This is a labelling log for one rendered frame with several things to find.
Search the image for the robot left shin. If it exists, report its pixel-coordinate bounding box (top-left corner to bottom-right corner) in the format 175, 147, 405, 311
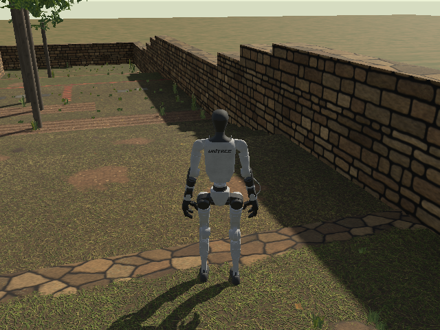
199, 227, 209, 273

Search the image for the left robot forearm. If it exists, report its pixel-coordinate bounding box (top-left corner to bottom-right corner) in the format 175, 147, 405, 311
184, 168, 197, 201

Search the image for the humanoid robot torso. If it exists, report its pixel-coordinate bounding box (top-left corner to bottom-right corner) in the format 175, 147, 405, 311
204, 136, 236, 206

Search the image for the right robot forearm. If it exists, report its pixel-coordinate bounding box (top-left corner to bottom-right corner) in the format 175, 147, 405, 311
244, 168, 257, 201

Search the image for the right robot upper arm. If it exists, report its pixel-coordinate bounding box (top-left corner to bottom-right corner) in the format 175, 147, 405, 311
234, 139, 251, 177

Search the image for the robot right hand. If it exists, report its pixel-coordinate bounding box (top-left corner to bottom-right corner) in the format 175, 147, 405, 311
243, 199, 259, 218

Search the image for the left robot upper arm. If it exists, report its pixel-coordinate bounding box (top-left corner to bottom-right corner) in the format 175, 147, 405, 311
189, 139, 206, 177

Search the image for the robot left hand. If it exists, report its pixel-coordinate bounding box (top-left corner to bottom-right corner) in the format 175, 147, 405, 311
182, 200, 198, 219

